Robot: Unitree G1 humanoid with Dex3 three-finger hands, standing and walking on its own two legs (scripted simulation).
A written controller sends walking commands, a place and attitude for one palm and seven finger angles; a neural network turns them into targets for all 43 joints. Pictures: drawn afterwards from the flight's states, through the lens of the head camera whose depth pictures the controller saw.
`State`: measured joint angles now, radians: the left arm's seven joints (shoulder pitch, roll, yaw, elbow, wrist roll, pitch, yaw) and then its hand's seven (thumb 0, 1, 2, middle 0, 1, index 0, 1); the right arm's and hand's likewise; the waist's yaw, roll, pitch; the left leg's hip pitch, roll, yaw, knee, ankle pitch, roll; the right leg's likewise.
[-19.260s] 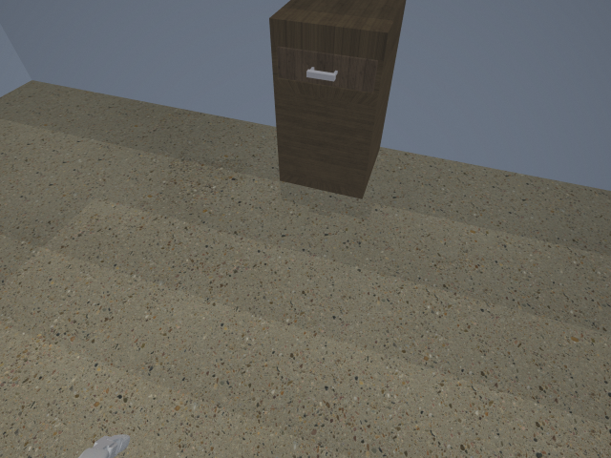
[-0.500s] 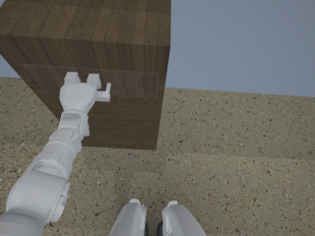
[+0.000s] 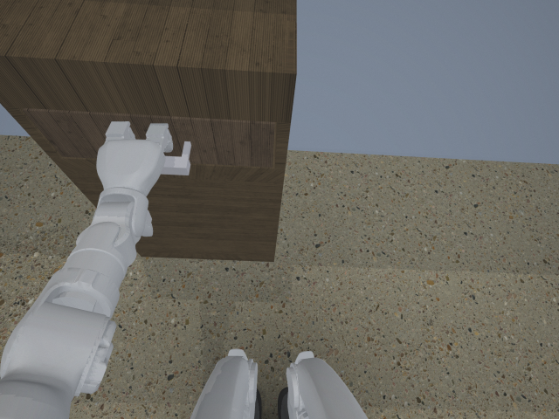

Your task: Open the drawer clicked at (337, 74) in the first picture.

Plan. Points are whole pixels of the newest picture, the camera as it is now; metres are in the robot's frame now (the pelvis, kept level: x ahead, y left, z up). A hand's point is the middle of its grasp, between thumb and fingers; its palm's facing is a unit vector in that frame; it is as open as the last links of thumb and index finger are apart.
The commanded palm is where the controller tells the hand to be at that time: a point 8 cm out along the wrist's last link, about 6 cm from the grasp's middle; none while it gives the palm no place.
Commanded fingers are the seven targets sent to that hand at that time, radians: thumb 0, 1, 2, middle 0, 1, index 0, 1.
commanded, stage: lift the fingers back up to retry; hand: left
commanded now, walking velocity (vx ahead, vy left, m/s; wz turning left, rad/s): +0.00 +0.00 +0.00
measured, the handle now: (157, 155) +0.53 +0.20 -0.03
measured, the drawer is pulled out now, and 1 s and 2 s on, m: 0.00 0.00 0.00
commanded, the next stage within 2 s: re-aim the fingers above the handle in 0.68 s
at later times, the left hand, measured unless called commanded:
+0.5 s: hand (133, 161) +0.48 +0.21 +0.03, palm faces +0.00 -0.06 -1.00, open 13.8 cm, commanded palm +0.45 +0.20 +0.09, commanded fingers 0.00 -0.50 0.30 -0.30 -1.20 -0.30 -1.20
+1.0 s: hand (134, 169) +0.46 +0.21 +0.03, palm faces +0.01 -0.06 -1.00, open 13.8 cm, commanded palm +0.44 +0.20 +0.09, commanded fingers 0.00 -0.50 0.30 -0.30 -1.20 -0.30 -1.20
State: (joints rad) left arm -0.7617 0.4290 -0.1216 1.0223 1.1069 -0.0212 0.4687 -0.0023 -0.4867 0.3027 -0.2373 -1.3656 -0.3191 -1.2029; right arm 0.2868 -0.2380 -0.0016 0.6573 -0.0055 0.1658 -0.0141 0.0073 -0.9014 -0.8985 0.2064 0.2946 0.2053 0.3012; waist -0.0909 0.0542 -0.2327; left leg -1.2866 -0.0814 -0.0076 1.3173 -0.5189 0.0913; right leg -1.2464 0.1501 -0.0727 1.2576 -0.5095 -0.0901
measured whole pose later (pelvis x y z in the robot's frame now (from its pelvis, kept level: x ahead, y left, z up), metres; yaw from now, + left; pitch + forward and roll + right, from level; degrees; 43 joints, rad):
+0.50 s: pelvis +0.04 +0.02 +0.06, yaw -1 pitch +23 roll -4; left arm -0.60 0.34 -0.09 0.95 1.11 -0.01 0.53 0.00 -0.49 0.30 -0.31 -1.20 -0.32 -1.20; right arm 0.28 -0.23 -0.04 0.66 -0.01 0.24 0.01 0.01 -0.90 -0.90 0.21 0.29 0.20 0.30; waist -0.07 0.06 -0.21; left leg -0.96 -0.08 0.00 1.05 -0.49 0.11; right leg -0.92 0.15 -0.01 0.98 -0.47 -0.07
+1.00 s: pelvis +0.04 +0.02 +0.06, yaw +0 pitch +22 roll -4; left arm -0.58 0.32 -0.12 0.94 1.13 -0.03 0.55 0.00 -0.49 0.30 -0.31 -1.20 -0.32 -1.20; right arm 0.25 -0.23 -0.05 0.66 -0.02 0.24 0.02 0.01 -0.90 -0.90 0.21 0.29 0.20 0.30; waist -0.06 0.06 -0.21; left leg -0.96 -0.09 -0.01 1.06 -0.48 0.11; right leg -0.92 0.14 -0.02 1.00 -0.47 -0.06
